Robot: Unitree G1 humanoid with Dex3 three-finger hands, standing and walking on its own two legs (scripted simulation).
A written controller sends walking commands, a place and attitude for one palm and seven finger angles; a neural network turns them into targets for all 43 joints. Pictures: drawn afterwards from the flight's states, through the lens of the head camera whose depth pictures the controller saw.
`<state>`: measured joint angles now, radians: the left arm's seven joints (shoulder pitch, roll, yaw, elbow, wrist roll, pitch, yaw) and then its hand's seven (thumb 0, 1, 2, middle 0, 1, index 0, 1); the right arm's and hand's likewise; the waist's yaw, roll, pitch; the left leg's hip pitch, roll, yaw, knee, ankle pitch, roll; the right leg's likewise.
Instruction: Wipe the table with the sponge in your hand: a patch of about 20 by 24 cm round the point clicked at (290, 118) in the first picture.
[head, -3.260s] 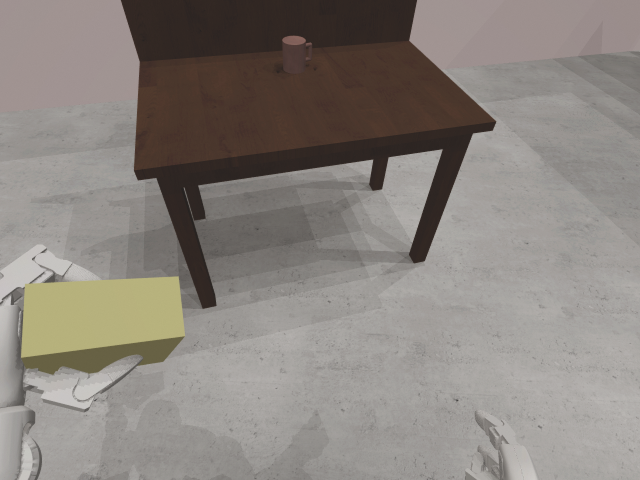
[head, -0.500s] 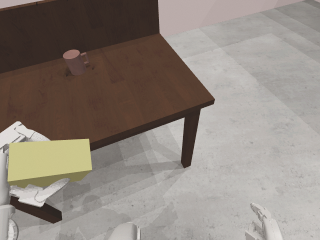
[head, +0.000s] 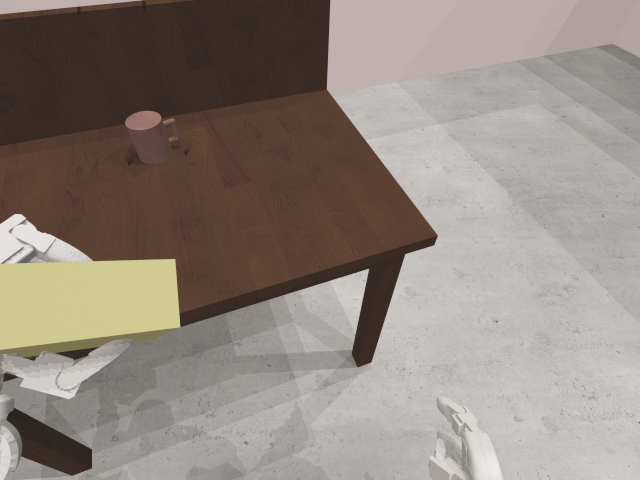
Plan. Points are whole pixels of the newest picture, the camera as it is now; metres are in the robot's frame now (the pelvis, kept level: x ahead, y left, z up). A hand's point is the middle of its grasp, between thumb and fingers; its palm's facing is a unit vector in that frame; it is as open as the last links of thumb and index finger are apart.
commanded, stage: come to a stop and stand still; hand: left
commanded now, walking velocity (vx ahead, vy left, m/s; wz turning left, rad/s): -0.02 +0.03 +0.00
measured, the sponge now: (116, 307) +0.23 +0.20 +0.17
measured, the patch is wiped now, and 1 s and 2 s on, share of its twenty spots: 0.00 0.00 0.00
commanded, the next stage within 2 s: look again from close up in 1.10 s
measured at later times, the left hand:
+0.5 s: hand (97, 344) +0.19 +0.20 +0.17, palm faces +0.40 -0.82 -0.40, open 9.8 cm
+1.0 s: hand (87, 352) +0.19 +0.21 +0.17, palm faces +0.38 -0.82 -0.42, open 9.8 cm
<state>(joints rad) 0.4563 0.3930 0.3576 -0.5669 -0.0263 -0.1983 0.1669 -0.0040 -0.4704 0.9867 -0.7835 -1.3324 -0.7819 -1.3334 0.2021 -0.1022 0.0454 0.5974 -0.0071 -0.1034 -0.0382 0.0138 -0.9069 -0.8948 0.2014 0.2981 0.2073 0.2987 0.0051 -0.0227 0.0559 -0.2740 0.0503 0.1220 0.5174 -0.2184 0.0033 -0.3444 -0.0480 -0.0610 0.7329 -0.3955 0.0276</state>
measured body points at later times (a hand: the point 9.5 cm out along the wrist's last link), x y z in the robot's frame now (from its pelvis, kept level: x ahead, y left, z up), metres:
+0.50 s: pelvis -0.02 -0.04 +0.00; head -0.01 -0.03 +0.45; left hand +0.17 +0.24 +0.20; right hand +0.15 -0.29 -0.06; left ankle -0.01 +0.09 -0.73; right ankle +0.03 -0.11 -0.73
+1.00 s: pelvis -0.03 -0.03 +0.01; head -0.02 -0.03 +0.46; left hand +0.16 +0.25 +0.19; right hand +0.11 -0.26 -0.09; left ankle -0.01 +0.09 -0.73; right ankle +0.03 -0.11 -0.73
